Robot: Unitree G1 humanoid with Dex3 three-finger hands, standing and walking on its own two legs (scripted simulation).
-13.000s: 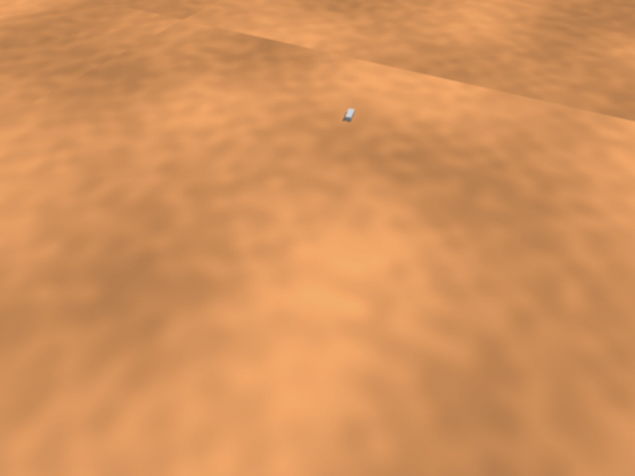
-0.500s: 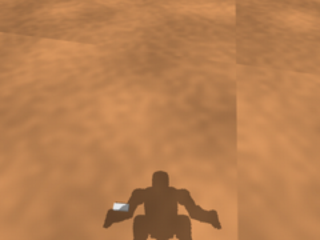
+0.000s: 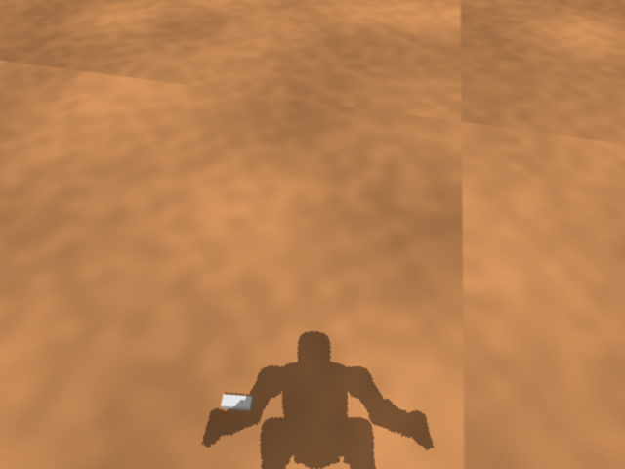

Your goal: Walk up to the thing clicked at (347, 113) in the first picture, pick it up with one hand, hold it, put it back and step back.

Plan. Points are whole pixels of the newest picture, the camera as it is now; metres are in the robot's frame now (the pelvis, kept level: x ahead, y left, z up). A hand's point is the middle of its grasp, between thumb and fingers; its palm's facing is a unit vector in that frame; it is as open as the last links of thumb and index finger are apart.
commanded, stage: stand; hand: left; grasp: from above
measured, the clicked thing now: (237, 402) +0.43 +0.25 -0.77
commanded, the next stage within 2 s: rise first in 0.22 s
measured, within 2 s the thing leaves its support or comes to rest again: neither
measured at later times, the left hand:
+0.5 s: hand out of the picture +0.14 +0.25 -0.16, palm faces +0.03 -0.95 -0.32, open 8.1 cm
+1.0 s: hand out of the picture +0.12 +0.27 -0.22, palm faces -0.13 -0.89 -0.43, open 13.0 cm
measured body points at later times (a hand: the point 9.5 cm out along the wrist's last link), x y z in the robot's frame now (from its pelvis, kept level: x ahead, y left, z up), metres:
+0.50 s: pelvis -0.01 +0.00 -0.01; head +0.04 +0.01 +0.43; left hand +0.13 +0.30 -0.14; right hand +0.09 -0.28 -0.14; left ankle -0.01 +0.13 -0.75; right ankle +0.01 -0.14 -0.75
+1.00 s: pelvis -0.01 +0.01 -0.08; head +0.08 +0.03 +0.36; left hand +0.13 +0.31 -0.20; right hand +0.15 -0.24 -0.17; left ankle -0.01 +0.13 -0.75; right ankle +0.01 -0.14 -0.75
